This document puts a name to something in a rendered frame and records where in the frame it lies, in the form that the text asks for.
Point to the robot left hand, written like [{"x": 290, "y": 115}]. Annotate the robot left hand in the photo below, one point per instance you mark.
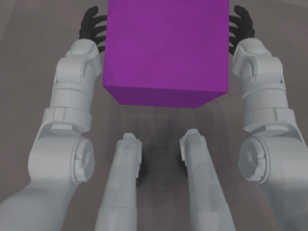
[{"x": 87, "y": 27}]

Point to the left robot shin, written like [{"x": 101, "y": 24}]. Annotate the left robot shin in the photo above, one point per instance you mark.
[{"x": 130, "y": 135}]

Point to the right robot forearm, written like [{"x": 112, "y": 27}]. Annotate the right robot forearm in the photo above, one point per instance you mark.
[{"x": 266, "y": 110}]

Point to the right robot upper arm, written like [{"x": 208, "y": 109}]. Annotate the right robot upper arm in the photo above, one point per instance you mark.
[{"x": 278, "y": 167}]

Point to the robot right hand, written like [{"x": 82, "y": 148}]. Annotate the robot right hand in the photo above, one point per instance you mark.
[{"x": 245, "y": 27}]

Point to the left robot forearm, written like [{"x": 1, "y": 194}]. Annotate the left robot forearm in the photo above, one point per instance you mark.
[{"x": 69, "y": 110}]

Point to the left robot foot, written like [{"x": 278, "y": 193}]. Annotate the left robot foot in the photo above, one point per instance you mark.
[{"x": 138, "y": 180}]

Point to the left robot upper arm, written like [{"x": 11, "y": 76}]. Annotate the left robot upper arm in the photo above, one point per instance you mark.
[{"x": 58, "y": 164}]

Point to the carton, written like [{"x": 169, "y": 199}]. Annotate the carton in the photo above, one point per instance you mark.
[{"x": 166, "y": 53}]

